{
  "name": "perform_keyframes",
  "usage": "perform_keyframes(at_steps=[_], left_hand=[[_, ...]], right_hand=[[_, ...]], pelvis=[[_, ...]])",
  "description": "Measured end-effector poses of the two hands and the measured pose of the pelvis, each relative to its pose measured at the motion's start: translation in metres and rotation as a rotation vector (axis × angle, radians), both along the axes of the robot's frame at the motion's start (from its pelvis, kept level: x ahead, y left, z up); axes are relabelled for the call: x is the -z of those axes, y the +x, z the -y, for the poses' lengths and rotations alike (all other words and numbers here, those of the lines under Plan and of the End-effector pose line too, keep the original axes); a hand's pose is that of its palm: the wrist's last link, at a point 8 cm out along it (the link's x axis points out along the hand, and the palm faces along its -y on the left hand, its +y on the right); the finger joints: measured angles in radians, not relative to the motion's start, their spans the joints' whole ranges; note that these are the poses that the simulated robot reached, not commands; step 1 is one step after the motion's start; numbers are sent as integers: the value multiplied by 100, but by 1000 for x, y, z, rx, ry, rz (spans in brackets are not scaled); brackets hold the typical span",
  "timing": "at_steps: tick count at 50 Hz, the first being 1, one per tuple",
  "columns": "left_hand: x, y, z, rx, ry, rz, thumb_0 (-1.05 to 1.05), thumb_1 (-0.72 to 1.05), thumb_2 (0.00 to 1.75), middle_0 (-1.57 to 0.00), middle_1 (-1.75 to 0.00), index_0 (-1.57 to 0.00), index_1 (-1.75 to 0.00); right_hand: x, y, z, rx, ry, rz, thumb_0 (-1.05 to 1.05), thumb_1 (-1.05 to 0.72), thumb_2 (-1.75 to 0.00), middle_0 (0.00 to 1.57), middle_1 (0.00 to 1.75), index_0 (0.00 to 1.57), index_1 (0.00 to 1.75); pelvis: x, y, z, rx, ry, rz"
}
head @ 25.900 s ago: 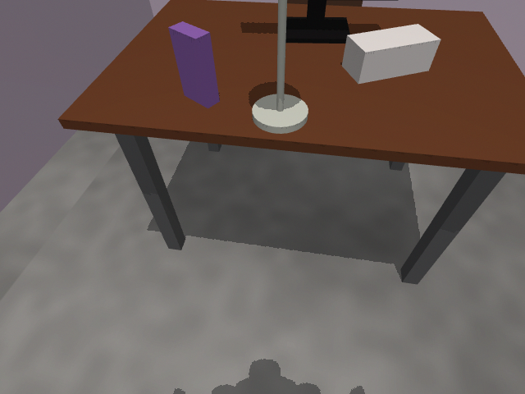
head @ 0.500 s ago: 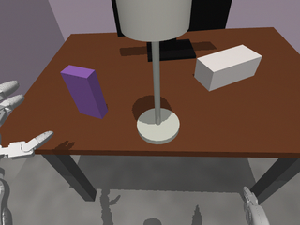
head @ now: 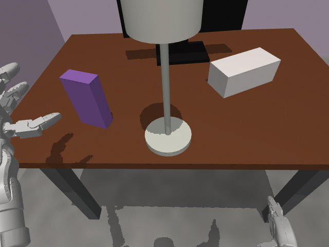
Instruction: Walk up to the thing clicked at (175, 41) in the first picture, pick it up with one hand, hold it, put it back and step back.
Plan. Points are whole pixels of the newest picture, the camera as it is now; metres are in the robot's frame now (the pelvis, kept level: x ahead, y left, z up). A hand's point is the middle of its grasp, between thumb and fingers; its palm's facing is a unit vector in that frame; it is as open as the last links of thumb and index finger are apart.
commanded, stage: withdraw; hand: left
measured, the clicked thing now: (89, 101) +0.53 +0.25 +0.07
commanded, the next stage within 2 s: home in 0.08 s
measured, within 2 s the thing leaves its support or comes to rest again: neither
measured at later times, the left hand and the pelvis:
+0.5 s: hand (56, 83) +0.48 +0.29 +0.17, palm faces +0.32 -0.91 -0.25, open 16.2 cm; pelvis +0.00 +0.01 +0.00, yaw -2 degrees
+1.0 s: hand (84, 158) +0.34 +0.23 +0.02, palm faces +0.23 -0.94 -0.26, open 17.6 cm; pelvis +0.02 +0.01 +0.00, yaw -2 degrees
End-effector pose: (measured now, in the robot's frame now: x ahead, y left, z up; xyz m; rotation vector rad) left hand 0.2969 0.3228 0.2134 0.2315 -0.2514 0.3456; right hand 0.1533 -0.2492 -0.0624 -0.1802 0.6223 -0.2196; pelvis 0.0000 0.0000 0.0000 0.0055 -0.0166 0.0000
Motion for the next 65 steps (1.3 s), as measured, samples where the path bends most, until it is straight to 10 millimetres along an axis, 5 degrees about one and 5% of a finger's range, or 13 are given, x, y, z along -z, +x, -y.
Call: perform_keyframes(at_steps=[9, 19, 25, 31, 38, 47, 55, 63, 65], left_hand=[[10, 63, 1, 41, -97, -102, 0, -19, 44, -31, -42, -32, -41], [-2, 125, -11, -40, -55, -213, -1, -32, 26, -15, -21, -15, -19], [27, 144, -9, -43, -51, -348, -1, -35, 20, -10, -13, -10, -12], [62, 146, -4, -23, -48, -434, -1, -39, 16, -8, -10, -8, -9], [114, 120, 16, 51, -53, -494, -1, -46, 11, -7, -8, -7, -7], [168, 36, 38, 24, -86, -550, -1, -55, 5, -6, -6, -6, -5], [174, -10, 61, 32, -59, -520, -2, -59, 3, 0, -1, -5, -4], [174, -49, 83, 87, -53, -528, -2, -60, 2, 0, 0, -5, -4], [187, -66, 92, 119, -81, -601, -1, -60, 1, 0, 0, -5, -4]], right_hand=[[10, -27, 4, 24, 2, -71, -2, 58, -3, 6, 5, 6, 4], [12, -25, -9, -8, 16, -94, -2, 39, -15, 7, 8, 7, 8], [17, -15, -37, -63, 80, -111, -1, 13, -30, 10, 13, 10, 12], [16, -12, -38, -41, 88, -119, -1, -14, -46, 13, 17, 13, 17], [14, -4, -37, -46, 85, -132, 0, -37, -59, 15, 21, 15, 20], [29, -19, -14, 16, 43, -286, 0, -53, -69, 17, 24, 17, 23], [35, -32, 5, 67, 15, -344, 0, -59, -72, 17, 25, 17, 24], [32, -19, 4, 57, 53, -293, 0, -78, -83, 19, 28, 19, 28], [30, -12, 1, 47, 63, -276, 0, -82, -85, 19, 29, 19, 28]], pelvis=[[0, -5, 0, 19, -5, -49], [0, -8, -4, 33, -9, -104], [-1, -1, -10, 41, -14, -144], [-1, 9, -17, 53, -16, -156], [-2, 20, -18, 60, -17, -151], [-3, 22, -11, 43, -16, -86], [-3, 18, -5, 35, -9, -56], [-3, 12, 0, 37, -1, -32], [-3, 10, 0, 36, 0, -26]])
